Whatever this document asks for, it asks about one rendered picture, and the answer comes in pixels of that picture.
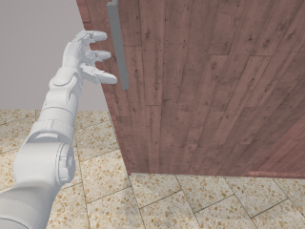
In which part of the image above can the left robot forearm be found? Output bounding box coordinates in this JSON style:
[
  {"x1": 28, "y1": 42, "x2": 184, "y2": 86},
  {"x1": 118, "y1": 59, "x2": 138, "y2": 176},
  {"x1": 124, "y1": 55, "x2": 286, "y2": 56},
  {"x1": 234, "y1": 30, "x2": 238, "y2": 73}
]
[{"x1": 12, "y1": 66, "x2": 83, "y2": 182}]

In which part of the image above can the wardrobe door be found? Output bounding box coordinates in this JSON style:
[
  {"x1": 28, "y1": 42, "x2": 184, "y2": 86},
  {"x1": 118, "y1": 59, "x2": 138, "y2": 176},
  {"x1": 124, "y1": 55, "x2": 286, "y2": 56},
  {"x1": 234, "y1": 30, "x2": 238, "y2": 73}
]
[
  {"x1": 85, "y1": 0, "x2": 305, "y2": 177},
  {"x1": 249, "y1": 115, "x2": 305, "y2": 174}
]

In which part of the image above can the robot left hand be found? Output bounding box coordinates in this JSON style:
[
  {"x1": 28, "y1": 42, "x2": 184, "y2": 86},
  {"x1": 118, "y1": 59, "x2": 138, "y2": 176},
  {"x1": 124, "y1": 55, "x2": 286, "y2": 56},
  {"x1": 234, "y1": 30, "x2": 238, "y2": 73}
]
[{"x1": 62, "y1": 30, "x2": 117, "y2": 84}]

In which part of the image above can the handle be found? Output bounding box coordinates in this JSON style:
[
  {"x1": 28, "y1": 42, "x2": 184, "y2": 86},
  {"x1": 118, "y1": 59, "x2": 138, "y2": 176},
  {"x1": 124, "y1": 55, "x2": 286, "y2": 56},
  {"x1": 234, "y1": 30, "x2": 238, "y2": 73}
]
[{"x1": 106, "y1": 0, "x2": 130, "y2": 90}]

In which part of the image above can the left robot upper arm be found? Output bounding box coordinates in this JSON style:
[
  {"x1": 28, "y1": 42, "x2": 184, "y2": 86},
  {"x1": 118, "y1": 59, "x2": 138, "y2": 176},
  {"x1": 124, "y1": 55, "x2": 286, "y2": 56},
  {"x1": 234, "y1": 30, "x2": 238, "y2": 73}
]
[{"x1": 0, "y1": 141, "x2": 76, "y2": 229}]

